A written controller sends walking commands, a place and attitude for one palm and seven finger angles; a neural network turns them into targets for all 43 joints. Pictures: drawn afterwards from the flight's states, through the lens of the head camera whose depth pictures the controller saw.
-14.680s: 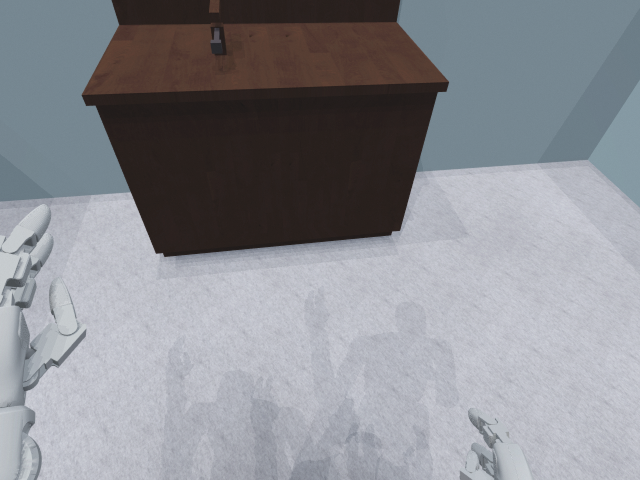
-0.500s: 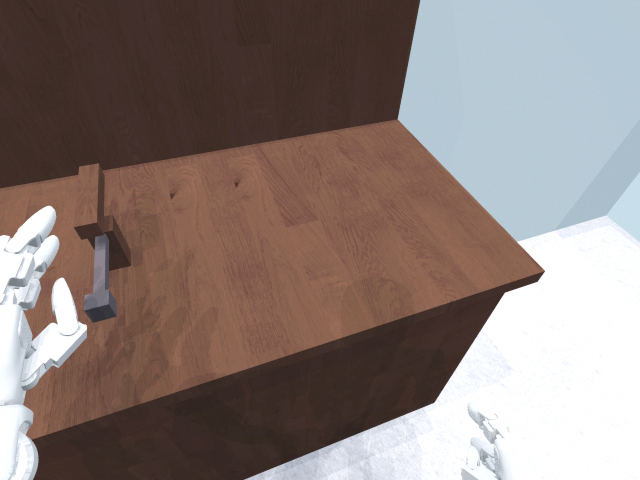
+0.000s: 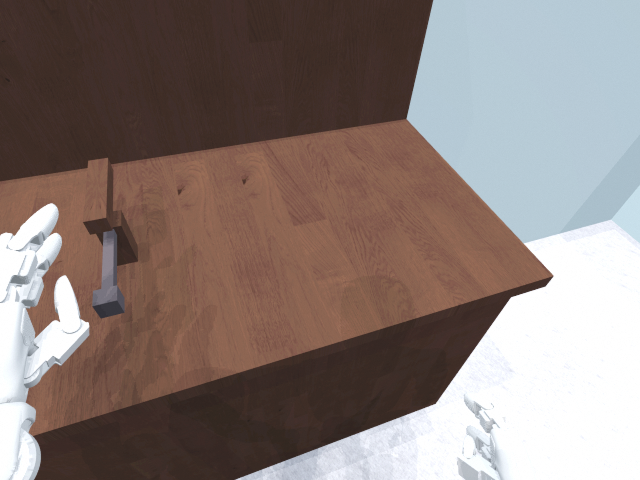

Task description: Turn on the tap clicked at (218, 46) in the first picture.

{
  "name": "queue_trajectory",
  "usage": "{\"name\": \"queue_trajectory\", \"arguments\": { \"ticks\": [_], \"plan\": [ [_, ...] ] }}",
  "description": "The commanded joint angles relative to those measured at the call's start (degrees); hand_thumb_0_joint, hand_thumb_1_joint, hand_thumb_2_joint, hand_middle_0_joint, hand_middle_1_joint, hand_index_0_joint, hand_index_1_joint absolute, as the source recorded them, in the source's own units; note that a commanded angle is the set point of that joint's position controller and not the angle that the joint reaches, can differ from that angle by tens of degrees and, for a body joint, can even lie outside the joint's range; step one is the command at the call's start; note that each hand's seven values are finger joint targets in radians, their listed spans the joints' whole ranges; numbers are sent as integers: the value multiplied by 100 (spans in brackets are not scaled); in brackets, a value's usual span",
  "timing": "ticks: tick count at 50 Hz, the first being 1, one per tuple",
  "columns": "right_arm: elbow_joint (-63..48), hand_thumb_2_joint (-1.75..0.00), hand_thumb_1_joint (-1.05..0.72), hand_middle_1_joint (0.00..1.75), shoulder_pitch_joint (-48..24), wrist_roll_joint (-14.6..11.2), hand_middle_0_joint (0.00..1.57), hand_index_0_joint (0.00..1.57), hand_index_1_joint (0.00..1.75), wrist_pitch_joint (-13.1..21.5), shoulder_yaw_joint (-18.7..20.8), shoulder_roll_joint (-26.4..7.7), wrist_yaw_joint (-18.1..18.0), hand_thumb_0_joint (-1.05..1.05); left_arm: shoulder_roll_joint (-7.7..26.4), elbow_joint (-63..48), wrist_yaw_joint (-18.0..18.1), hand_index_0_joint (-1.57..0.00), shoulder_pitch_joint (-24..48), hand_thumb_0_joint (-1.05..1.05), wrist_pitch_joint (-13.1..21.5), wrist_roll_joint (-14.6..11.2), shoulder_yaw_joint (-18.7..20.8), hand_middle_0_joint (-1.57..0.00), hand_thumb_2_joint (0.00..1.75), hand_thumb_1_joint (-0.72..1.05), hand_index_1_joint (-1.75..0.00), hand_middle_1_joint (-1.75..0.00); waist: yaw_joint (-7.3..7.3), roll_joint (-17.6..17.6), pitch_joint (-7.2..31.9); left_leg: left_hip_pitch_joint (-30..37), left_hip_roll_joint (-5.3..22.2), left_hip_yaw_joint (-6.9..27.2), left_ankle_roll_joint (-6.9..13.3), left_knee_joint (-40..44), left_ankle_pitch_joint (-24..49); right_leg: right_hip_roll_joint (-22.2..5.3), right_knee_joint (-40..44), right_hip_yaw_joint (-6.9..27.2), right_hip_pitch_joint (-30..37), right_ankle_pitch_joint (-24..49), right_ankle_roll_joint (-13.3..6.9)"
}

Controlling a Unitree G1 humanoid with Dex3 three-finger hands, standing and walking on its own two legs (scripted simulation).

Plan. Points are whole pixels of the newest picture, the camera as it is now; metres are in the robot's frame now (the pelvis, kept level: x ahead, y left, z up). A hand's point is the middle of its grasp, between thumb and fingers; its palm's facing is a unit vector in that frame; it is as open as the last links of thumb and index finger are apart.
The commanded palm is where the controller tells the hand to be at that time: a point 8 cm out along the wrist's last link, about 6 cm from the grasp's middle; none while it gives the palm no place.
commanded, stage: turn the palm inward beside the body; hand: left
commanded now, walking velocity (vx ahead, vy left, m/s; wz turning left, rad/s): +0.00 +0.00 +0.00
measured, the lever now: (109, 301) +0.30 +0.30 +0.05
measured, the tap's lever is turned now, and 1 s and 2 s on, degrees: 0 0 0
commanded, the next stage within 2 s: none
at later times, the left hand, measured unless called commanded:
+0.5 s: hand (82, 347) +0.19 +0.24 +0.15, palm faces +0.57 -0.77 -0.29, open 7.5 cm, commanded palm +0.15 +0.26 +0.16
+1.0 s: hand (135, 361) +0.20 +0.20 +0.13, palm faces +0.50 -0.83 -0.26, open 7.4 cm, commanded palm +0.15 +0.23 +0.14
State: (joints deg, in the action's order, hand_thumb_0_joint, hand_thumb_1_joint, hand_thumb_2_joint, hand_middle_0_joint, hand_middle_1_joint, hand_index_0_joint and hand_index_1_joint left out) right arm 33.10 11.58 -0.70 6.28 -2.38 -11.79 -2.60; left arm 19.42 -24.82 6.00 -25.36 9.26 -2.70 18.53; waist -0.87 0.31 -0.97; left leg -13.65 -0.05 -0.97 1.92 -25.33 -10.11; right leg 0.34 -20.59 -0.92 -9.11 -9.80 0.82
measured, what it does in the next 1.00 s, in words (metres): shifts its weight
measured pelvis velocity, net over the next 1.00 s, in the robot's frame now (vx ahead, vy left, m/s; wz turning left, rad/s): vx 0.02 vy -0.07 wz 0.07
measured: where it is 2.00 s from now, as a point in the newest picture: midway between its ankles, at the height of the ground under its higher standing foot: outside the picture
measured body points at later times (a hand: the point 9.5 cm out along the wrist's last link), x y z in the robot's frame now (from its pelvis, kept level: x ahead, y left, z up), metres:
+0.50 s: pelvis +0.00 -0.04 -0.02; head -0.01 -0.04 +0.43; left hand +0.16 +0.28 +0.17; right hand +0.23 -0.22 -0.09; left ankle +0.04 +0.09 -0.74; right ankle +0.02 -0.13 -0.74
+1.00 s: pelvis +0.02 -0.07 -0.03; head +0.01 -0.09 +0.42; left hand +0.16 +0.24 +0.14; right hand +0.23 -0.30 -0.10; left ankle +0.04 +0.09 -0.74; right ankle +0.02 -0.13 -0.74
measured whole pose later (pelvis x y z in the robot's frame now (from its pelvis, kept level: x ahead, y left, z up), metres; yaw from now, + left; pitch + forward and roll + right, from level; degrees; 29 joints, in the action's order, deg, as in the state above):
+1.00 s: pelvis +0.02 -0.07 -0.03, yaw +4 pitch +1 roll +0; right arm 37.2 13.0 -1.7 11.2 -0.6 -16.1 -5.4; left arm 17.5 -23.2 5.0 -26.9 0.9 -11.2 18.6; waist -3.9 2.8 4.3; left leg -22.7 1.4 4.7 -2.0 -40.7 -19.0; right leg 2.6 -40.7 -5.6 -18.8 -23.1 -4.6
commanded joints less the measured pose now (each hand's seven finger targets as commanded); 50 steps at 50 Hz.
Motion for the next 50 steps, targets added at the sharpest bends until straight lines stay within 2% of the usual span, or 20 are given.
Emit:
{"name": "queue_trajectory", "arguments": {
  "ticks": [1, 2, 3, 4, 5, 6, 10, 12, 13, 15, 16, 17, 19, 25, 27, 31, 34, 39, 46, 50],
  "plan": [
    [-1599, -90, -90, 30, 352, -465, 20, 20, 30, 114, -687, -1126, -544, 0, 5764, -3150, 206, -20, 5756, 0, 1306, 236, 2132, -20, 90, 90, -30, -30, 403, 1508, 123, -1382, 118, 663, 195, 909, -1866, 256, -383, 128, 1089, -812, 304],
    [-756, -90, -90, 30, -507, 316, 20, 20, 30, 266, 420, -672, -468, 0, 2559, -350, 21, -20, 4114, 0, 212, 547, 1774, -20, 90, 90, -30, -30, -379, 968, 1331, 349, 16, 236, -209, 159, 55, -3, -597, -159, 334, -287, -321],
    [-801, -90, -90, 30, -496, 143, 20, 20, 30, 335, 353, -970, -100, 0, 1460, 562, -92, -20, 2616, 0, -331, -178, 599, -20, 90, 90, -30, -30, -149, 643, 979, 764, 69, 335, -449, 200, 1029, 199, -478, -543, -294, 245, -409],
    [-663, -90, -90, 30, -563, 114, 20, 20, 30, 359, 427, -1165, -10, 0, 1036, -47, -303, -20, 2346, 0, -566, -392, 764, -20, 90, 90, -30, -30, -260, 463, 1386, 1248, 138, 279, -457, 161, 966, 226, -448, -481, -454, 450, -315],
    [-721, -90, -90, 30, -794, -16, 20, 20, 30, 365, 380, -1089, 3, 0, 860, -147, -446, -20, 1735, 0, -876, -640, 458, -20, 90, 90, -30, -30, -364, 461, 1345, 1146, 62, 256, -392, 186, 795, 184, -502, -525, -320, 442, -305],
    [-743, -90, -90, 30, -1124, -200, 20, 20, 30, 343, 218, -932, 95, 0, 79, 77, -546, -20, 1214, 0, -1207, -737, -161, -20, 90, 90, -30, -30, -325, 539, 898, 932, 86, 275, -426, 245, 382, 224, -575, -577, -537, 275, -285],
    [-913, -90, -90, 30, -1340, -94, 20, 20, 30, 240, 206, -945, 232, 0, 780, -1227, -391, -20, 531, 0, -1341, -118, -25, -20, 90, 90, -30, -30, -269, 69, 316, 64, 104, 367, -216, 314, -589, 153, -780, -614, -788, -263, -252],
    [-997, -90, -90, 30, -1441, 25, 20, 20, 30, 240, 214, -853, 180, 0, 1307, -2094, -38, -20, 1106, 0, -932, 1, 523, -20, 90, 90, -30, -30, -264, 132, 794, 49, 35, 399, -226, 166, -740, 185, -915, -551, -834, -535, -256],
    [-945, -90, -90, 30, -1428, 69, 20, 20, 30, 265, 202, -782, 147, 0, 1174, -1895, 136, -20, 898, 0, -699, -7, 607, -20, 90, 90, -30, -30, -232, -32, 727, 27, 56, 392, -217, 33, -782, 224, -997, -571, -1012, -697, -229],
    [-841, -90, -90, 30, -1321, 130, 20, 20, 30, 329, 231, -728, 98, 0, 1303, -2131, 460, -20, 985, 0, -182, -72, 846, -20, 90, 90, -30, -30, -255, 275, 899, 21, 24, 369, -200, -200, -870, 221, -1071, -510, -1181, -875, -210],
    [-746, -90, -90, 30, -1263, 105, 20, 20, 30, 325, 237, -736, 75, 0, 1671, -2248, 626, -20, 1110, 0, -43, -9, 1114, -20, 90, 90, -30, -30, -276, 597, 907, -26, 35, 369, -207, -224, -1154, 217, -1102, -443, -1263, -1035, -216],
    [-787, -90, -90, 30, -1232, 139, 20, 20, 30, 364, 194, -628, 83, 0, 1162, -2191, 707, -20, 1291, 0, 49, 32, 648, -20, 90, 90, -30, -30, -226, 879, 889, -91, -29, 373, -222, -291, -1167, 182, -1137, -438, -1303, -1065, -245],
    [-628, -90, -90, 30, -1192, 136, 20, 20, 30, 397, 191, -684, 60, 0, 929, -1564, 735, -20, 1345, 0, 5, 31, 468, -20, 90, 90, -30, -30, -85, 908, 593, -247, -31, 405, -177, -433, -1517, 129, -1127, -390, -1545, -1213, -214],
    [-709, -90, -90, 30, -1256, 57, 20, 20, 30, 438, 116, -820, -214, 0, 912, -1107, 49, -20, 1521, 0, -794, -214, 14, -20, 90, 90, -30, -30, -115, 323, 636, -260, -109, 302, -27, -707, -1170, -29, -789, -156, -1414, -1369, -173],
    [-760, -90, -90, 30, -1211, 31, 20, 20, 30, 495, 98, -787, -261, 0, 913, -1196, -47, -20, 1452, 0, -920, -275, 56, -20, 90, 90, -30, -30, -154, 225, 683, -191, -118, 286, -13, -797, -735, -49, -759, -118, -1353, -1075, -172],
    [-715, -90, -90, 30, -1050, 38, 20, 20, 30, 567, 178, -794, -283, 0, 1462, -1238, -12, -20, 839, 0, -805, -516, 967, -20, 90, 90, -30, -30, -397, -76, 1082, -198, -77, 210, -14, -1040, 113, -98, -888, -6, -940, -35, -106],
    [-714, -90, -90, 30, -803, 30, 20, 20, 30, 584, 231, -778, -211, 0, 1159, -1237, -31, -20, 371, 0, -615, -762, 1024, -20, 90, 90, -30, -30, -385, -186, 1324, -281, -46, 165, -31, -1213, 626, -199, -1134, -34, -705, 1271, 6],
    [-676, -90, -90, 30, -667, -39, 20, 20, 30, 656, 278, -817, -212, 0, 957, -1049, -138, -20, 254, 0, -546, -921, 890, -20, 90, 90, -30, -30, -293, -147, 1061, -506, -44, 159, -26, -1326, 507, -338, -1132, 117, -749, 1717, 103],
    [-593, -90, -90, 30, -721, -105, 20, 20, 30, 872, 281, -820, -340, 0, 1053, -1149, -102, -20, 578, 0, -388, -872, 745, -20, 90, 90, -30, -30, -267, 8, 764, -641, -66, 250, 2, -1379, -27, -385, -862, 377, -1053, 416, 78],
    [-612, -90, -90, 30, -697, -79, 20, 20, 30, 983, 306, -821, -319, 0, 917, -1293, 52, -20, 402, 0, -262, -871, 614, -20, 90, 90, -30, -30, -295, 126, 979, -632, -58, 286, 2, -1397, -70, -379, -922, 320, -1075, 166, 21]
  ]
}}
